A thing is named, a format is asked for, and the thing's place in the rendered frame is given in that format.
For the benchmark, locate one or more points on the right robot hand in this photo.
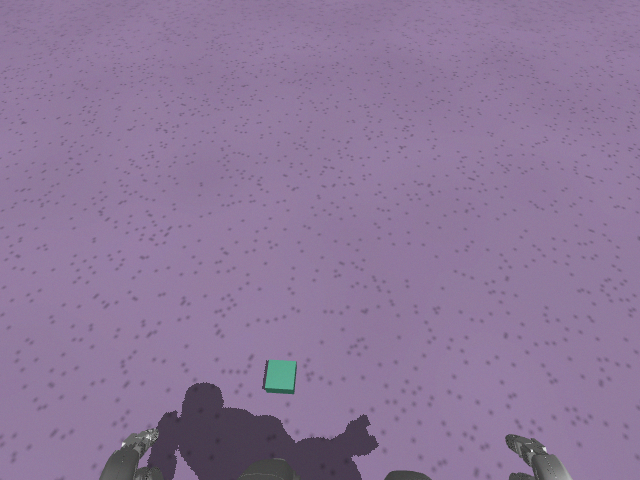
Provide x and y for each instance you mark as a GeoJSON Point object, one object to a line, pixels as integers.
{"type": "Point", "coordinates": [545, 466]}

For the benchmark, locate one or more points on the left robot hand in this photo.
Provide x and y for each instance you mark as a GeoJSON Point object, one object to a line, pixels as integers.
{"type": "Point", "coordinates": [123, 463]}

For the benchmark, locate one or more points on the small box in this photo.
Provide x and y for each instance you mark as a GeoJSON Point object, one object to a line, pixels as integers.
{"type": "Point", "coordinates": [281, 376]}

